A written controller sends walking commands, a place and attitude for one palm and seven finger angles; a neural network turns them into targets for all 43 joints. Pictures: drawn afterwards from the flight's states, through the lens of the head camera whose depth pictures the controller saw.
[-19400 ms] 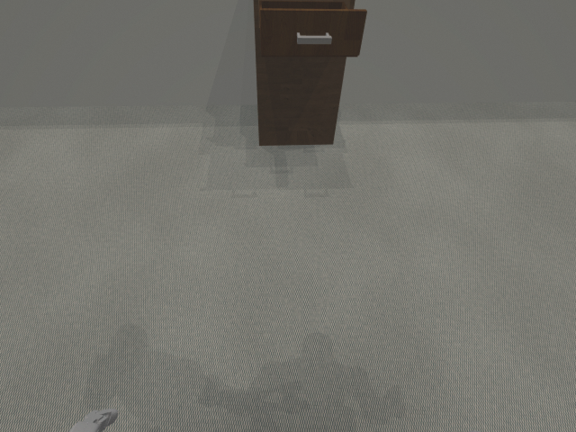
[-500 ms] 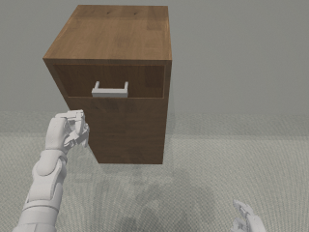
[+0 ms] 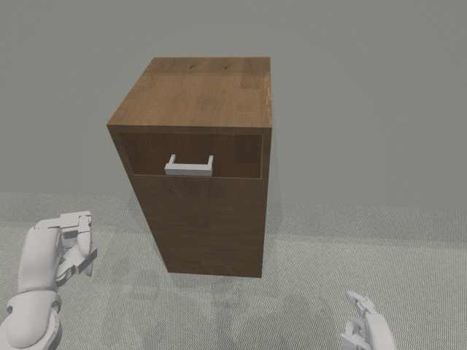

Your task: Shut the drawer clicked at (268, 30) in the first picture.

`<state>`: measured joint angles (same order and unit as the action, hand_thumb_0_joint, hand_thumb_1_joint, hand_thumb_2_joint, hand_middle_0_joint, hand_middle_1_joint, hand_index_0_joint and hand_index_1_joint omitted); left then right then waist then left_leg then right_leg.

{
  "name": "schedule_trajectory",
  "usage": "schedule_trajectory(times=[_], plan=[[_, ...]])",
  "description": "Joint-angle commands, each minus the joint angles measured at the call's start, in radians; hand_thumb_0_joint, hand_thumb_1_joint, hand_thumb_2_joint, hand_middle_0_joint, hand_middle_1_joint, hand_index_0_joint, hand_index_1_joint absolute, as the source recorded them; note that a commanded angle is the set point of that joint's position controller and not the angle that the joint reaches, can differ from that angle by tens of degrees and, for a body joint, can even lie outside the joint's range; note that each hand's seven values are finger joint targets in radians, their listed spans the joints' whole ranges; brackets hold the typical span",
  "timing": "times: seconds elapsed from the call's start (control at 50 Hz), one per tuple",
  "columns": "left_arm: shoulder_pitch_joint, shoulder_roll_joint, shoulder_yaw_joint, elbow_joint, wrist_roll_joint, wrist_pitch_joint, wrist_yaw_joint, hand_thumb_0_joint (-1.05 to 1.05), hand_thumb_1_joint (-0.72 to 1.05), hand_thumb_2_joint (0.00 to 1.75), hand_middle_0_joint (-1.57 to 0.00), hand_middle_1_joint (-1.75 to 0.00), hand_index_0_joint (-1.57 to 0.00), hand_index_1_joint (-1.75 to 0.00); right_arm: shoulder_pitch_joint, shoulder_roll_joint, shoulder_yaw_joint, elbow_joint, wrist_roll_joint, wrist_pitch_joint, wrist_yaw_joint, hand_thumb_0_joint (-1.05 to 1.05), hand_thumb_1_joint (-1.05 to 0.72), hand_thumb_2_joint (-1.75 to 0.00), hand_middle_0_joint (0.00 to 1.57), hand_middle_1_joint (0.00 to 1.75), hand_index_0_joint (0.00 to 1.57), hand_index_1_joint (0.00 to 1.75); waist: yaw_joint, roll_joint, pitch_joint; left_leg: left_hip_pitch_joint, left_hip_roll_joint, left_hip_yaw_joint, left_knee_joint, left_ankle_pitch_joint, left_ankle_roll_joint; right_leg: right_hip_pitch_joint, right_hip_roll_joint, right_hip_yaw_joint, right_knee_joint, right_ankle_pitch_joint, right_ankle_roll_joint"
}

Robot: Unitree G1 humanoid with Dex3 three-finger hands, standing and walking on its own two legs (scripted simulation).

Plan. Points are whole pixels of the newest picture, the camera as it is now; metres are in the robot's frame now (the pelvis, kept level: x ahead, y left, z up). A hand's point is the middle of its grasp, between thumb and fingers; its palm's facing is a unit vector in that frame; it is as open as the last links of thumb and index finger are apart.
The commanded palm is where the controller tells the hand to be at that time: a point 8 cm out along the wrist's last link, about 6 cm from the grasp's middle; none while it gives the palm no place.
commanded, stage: draw the hand back to the body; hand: left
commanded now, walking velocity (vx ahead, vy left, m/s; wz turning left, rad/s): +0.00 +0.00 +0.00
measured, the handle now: (190, 164) +0.59 +0.19 -0.04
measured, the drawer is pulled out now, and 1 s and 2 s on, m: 0.00 0.00 0.00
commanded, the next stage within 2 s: step back with the hand held close in 0.34 s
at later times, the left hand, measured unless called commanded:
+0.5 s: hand (64, 265) +0.17 +0.23 +0.16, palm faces +0.39 -0.84 -0.38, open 3.2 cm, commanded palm +0.13 +0.28 +0.17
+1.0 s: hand (25, 294) +0.14 +0.26 +0.16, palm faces +0.33 -0.79 -0.52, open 3.2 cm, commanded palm +0.08 +0.30 +0.17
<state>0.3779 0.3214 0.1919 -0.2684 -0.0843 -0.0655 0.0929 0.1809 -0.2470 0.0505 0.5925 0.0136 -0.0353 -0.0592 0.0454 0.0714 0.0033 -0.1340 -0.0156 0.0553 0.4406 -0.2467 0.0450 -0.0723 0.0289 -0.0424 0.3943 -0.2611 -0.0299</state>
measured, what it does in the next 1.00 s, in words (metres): shifts its weight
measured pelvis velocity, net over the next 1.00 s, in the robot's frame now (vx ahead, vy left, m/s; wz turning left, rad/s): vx -0.05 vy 0.02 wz -0.01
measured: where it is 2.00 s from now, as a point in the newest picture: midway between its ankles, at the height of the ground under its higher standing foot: outside the picture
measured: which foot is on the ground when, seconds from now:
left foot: down 0.00-1.00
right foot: down 0.00-1.00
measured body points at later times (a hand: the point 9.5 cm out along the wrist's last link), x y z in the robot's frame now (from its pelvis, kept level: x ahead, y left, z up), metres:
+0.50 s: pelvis +0.00 +0.00 +0.00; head -0.03 -0.03 +0.45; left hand +0.15 +0.28 +0.18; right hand +0.19 -0.22 -0.08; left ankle +0.00 +0.09 -0.74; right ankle -0.03 -0.10 -0.74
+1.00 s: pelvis -0.05 +0.02 -0.01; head -0.03 +0.01 +0.44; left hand +0.11 +0.30 +0.19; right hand +0.13 -0.22 -0.09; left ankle +0.00 +0.09 -0.74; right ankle -0.03 -0.10 -0.74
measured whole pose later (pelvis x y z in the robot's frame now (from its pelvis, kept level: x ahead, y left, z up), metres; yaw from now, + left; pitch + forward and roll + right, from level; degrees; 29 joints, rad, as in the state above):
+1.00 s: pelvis -0.05 +0.02 -0.01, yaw -1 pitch +0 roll -1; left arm 0.63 0.40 0.38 -0.56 -0.04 -0.21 0.12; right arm 0.19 -0.24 -0.01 0.54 0.00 -0.02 -0.07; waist 0.02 0.04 0.04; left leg -0.32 -0.04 0.08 0.49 -0.18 0.08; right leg -0.29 0.00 -0.02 0.51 -0.22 0.00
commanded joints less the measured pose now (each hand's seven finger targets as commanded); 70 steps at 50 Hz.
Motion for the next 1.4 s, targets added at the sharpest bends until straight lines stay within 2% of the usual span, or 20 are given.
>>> schedule_trajectory(times=[0.0, 0.14, 0.2, 0.34, 0.44, 0.46, 0.48, 0.5, 0.58, 0.74, 0.82, 0.88, 0.98, 1.06, 1.14, 1.2, 1.26, 1.28, 1.32, 1.38], plan=[[-0.056, 0.184, 0.137, -0.341, -0.001, -0.075, 0.012, 0.0, 0.9, 0.9, -1.4, -1.6, -1.4, -1.6, -0.136, -0.096, -0.05, -0.164, -0.003, -0.07, -0.001, 0.0, -0.9, -0.9, 0.2, 0.3, 0.2, 0.3, 0.002, -0.003, -0.076, 0.098, 0.042, -0.069, -0.069, 0.202, -0.009, -0.046, -0.025, 0.045, -0.083, 0.199, -0.004], [0.12, 0.206, 0.22, -0.432, -0.005, -0.091, 0.018, 0.0, 0.9, 0.9, -1.4, -1.6, -1.4, -1.6, -0.128, -0.088, -0.059, -0.165, -0.004, -0.096, -0.001, 0.0, -0.9, -0.9, 0.2, 0.3, 0.2, 0.3, 0.018, -0.035, -0.051, 0.079, 0.043, -0.064, -0.052, 0.212, -0.008, -0.042, -0.026, 0.051, -0.087, 0.22, -0.004], [0.1, 0.146, 0.167, -0.354, 0.0, -0.084, 0.012, 0.0, 0.9, 0.9, -1.4, -1.6, -1.4, -1.6, -0.118, -0.093, -0.062, -0.148, -0.005, -0.094, -0.001, 0.0, -0.9, -0.9, 0.2, 0.3, 0.2, 0.3, -0.002, -0.064, 0.029, 0.063, 0.046, -0.067, -0.06, 0.161, -0.008, -0.091, -0.026, 0.048, -0.103, 0.162, 0.001], [0.07, 0.187, 0.193, -0.409, 0.01, -0.1, 0.029, 0.0, 0.9, 0.9, -1.4, -1.6, -1.4, -1.6, -0.113, -0.096, -0.065, -0.15, -0.009, -0.113, -0.013, 0.0, -0.9, -0.9, 0.2, 0.3, 0.2, 0.3, 0.016, -0.034, -0.07, 0.089, 0.042, -0.071, -0.055, 0.175, -0.001, -0.046, -0.034, 0.05, -0.076, 0.171, -0.002], [0.077, 0.189, 0.197, -0.423, 0.01, -0.098, 0.035, 0.0, 0.9, 0.9, -1.4, -1.6, -1.4, -1.6, -0.122, -0.087, -0.059, -0.146, -0.008, -0.129, -0.014, 0.0, -0.9, -0.9, 0.2, 0.3, 0.2, 0.3, 0.019, -0.01, -0.036, 0.076, 0.041, -0.074, -0.056, 0.18, -0.008, -0.05, -0.033, 0.056, -0.082, 0.176, -0.006], [-0.076, 0.338, 0.353, -0.53, 0.012, -0.153, 0.04, 0.0, 0.9, 0.9, -1.4, -1.6, -1.4, -1.6, -0.114, -0.111, -0.065, -0.181, -0.008, -0.105, -0.01, 0.0, -0.9, -0.9, 0.2, 0.3, 0.2, 0.3, -0.025, -0.035, 0.049, -0.006, 0.056, -0.099, -0.037, 0.104, 0.013, -0.142, -0.087, 0.188, -0.134, 0.226, -0.003], [-0.079, 0.333, 0.356, -0.485, 0.015, -0.177, 0.037, 0.0, 0.9, 0.9, -1.4, -1.6, -1.4, -1.6, -0.11, -0.091, -0.062, -0.163, -0.012, -0.096, -0.013, 0.0, -0.9, -0.9, 0.2, 0.3, 0.2, 0.3, -0.028, -0.028, 0.075, -0.022, 0.049, -0.11, -0.027, 0.073, 0.007, -0.164, -0.113, 0.2, -0.153, 0.217, -0.015], [0.049, 0.249, 0.298, -0.382, 0.019, -0.172, 0.03, 0.0, 0.9, 0.9, -1.4, -1.6, -1.4, -1.6, -0.108, -0.092, -0.067, -0.144, -0.019, -0.087, -0.011, 0.0, -0.9, -0.9, 0.2, 0.3, 0.2, 0.3, -0.033, -0.054, 0.083, -0.015, 0.053, -0.111, -0.026, 0.103, 0.007, -0.179, -0.115, 0.187, -0.143, 0.235, -0.015], [0.198, 0.154, 0.228, -0.341, 0.022, -0.17, 0.01, 0.0, 0.9, 0.9, -1.4, -1.6, -1.4, -1.6, -0.1, -0.103, -0.089, -0.163, -0.019, -0.048, 0.001, 0.0, -0.9, -0.9, 0.2, 0.3, 0.2, 0.3, -0.033, -0.021, -0.047, 0.014, 0.075, -0.091, -0.044, 0.267, 0.01, -0.115, -0.102, 0.122, -0.069, 0.324, 0.012], [0.285, 0.246, 0.311, -0.486, 0.019, -0.188, 0.032, 0.0, 0.9, 0.9, -1.4, -1.6, -1.4, -1.6, -0.101, -0.097, -0.107, -0.218, -0.008, -0.01, -0.008, 0.0, -0.9, -0.9, 0.2, 0.3, 0.2, 0.3, -0.023, -0.059, -0.195, -0.039, 0.096, -0.108, -0.035, 0.392, 0.007, -0.044, -0.079, 0.095, 0.033, 0.39, 0.026], [0.287, 0.248, 0.311, -0.512, 0.026, -0.191, 0.042, 0.0, 0.9, 0.9, -1.4, -1.6, -1.4, -1.6, -0.092, -0.101, -0.107, -0.224, -0.013, -0.017, -0.021, 0.0, -0.9, -0.9, 0.2, 0.3, 0.2, 0.3, -0.02, 0.031, -0.175, -0.098, 0.119, -0.135, -0.073, 0.362, 0.014, -0.049, -0.05, 0.08, 0.093, 0.305, 0.036], [0.269, 0.229, 0.299, -0.501, 0.034, -0.192, 0.042, 0.0, 0.9, 0.9, -1.4, -1.6, -1.4, -1.6, -0.09, -0.112, -0.112, -0.222, -0.016, -0.031, -0.024, 0.0, -0.9, -0.9, 0.2, 0.3, 0.2, 0.3, -0.025, 0.055, -0.122, -0.218, 0.143, -0.166, -0.126, 0.175, 0.031, -0.026, -0.032, 0.081, 0.133, 0.215, 0.038], [0.237, 0.208, 0.292, -0.452, 0.05, -0.197, 0.045, 0.0, 0.9, 0.9, -1.4, -1.6, -1.4, -1.6, -0.083, -0.117, -0.116, -0.216, -0.01, -0.054, -0.026, 0.0, -0.9, -0.9, 0.2, 0.3, 0.2, 0.3, -0.04, -0.023, -0.041, -0.438, 0.148, -0.199, -0.171, -0.238, 0.057, 0.02, -0.034, 0.124, 0.14, 0.117, 0.035], [0.218, 0.205, 0.278, -0.474, 0.054, -0.212, 0.051, 0.0, 0.9, 0.9, -1.4, -1.6, -1.4, -1.6, -0.062, -0.11, -0.12, -0.21, -0.013, -0.063, -0.019, 0.0, -0.9, -0.9, 0.2, 0.3, 0.2, 0.3, -0.053, -0.135, -0.027, -0.345, 0.088, -0.16, -0.032, -0.25, 0.033, -0.159, -0.091, 0.211, -0.02, -0.081, 0.007], [0.195, 0.225, 0.273, -0.555, 0.05, -0.235, 0.071, 0.0, 0.9, 0.9, -1.4, -1.6, -1.4, -1.6, -0.047, -0.099, -0.114, -0.189, -0.022, -0.072, -0.017, 0.0, -0.9, -0.9, 0.2, 0.3, 0.2, 0.3, -0.068, -0.121, -0.061, -0.127, 0.044, -0.132, 0.126, -0.128, -0.003, -0.387, -0.162, 0.222, -0.106, -0.162, -0.035], [0.221, 0.24, 0.294, -0.589, 0.053, -0.241, 0.08, 0.0, 0.9, 0.9, -1.4, -1.6, -1.4, -1.6, -0.057, -0.112, -0.109, -0.193, -0.024, -0.081, -0.027, 0.0, -0.9, -0.9, 0.2, 0.3, 0.2, 0.3, -0.065, 0.009, -0.075, -0.204, 0.104, -0.221, -0.058, -0.176, 0.016, -0.288, -0.067, 0.132, 0.015, -0.099, 0.01], [0.229, 0.245, 0.333, -0.579, 0.094, -0.246, 0.075, 0.0, 0.9, 0.9, -1.4, -1.6, -1.4, -1.6, -0.081, -0.125, -0.112, -0.204, -0.032, -0.097, -0.035, 0.0, -0.9, -0.9, 0.2, 0.3, 0.2, 0.3, -0.039, 0.235, -0.084, -0.632, 0.302, -0.45, -0.404, -0.609, 0.094, 0.077, 0.073, 0.069, 0.512, -0.029, 0.057], [0.223, 0.257, 0.349, -0.565, 0.099, -0.241, 0.073, 0.0, 0.9, 0.9, -1.4, -1.6, -1.4, -1.6, -0.081, -0.111, -0.116, -0.205, -0.034, -0.099, -0.035, 0.0, -0.9, -0.9, 0.2, 0.3, 0.2, 0.3, -0.039, 0.201, -0.075, -0.649, 0.319, -0.473, -0.418, -0.596, 0.105, 0.057, 0.073, 0.081, 0.598, -0.048, 0.057], [0.228, 0.262, 0.36, -0.553, 0.086, -0.239, 0.077, 0.0, 0.9, 0.9, -1.4, -1.6, -1.4, -1.6, -0.074, -0.096, -0.119, -0.205, -0.035, -0.103, -0.028, 0.0, -0.9, -0.9, 0.2, 0.3, 0.2, 0.3, -0.04, 0.072, -0.072, -0.554, 0.306, -0.409, -0.332, -0.423, 0.122, -0.024, 0.059, 0.097, 0.583, -0.118, 0.046], [0.325, 0.223, 0.334, -0.511, 0.055, -0.239, 0.07, 0.0, 0.9, 0.9, -1.4, -1.6, -1.4, -1.6, -0.067, -0.093, -0.123, -0.182, -0.034, -0.119, -0.021, 0.0, -0.9, -0.9, 0.2, 0.3, 0.2, 0.3, -0.039, 0.055, -0.082, -0.347, 0.256, -0.322, -0.302, -0.276, 0.085, -0.122, 0.057, 0.051, 0.384, -0.216, 0.03]])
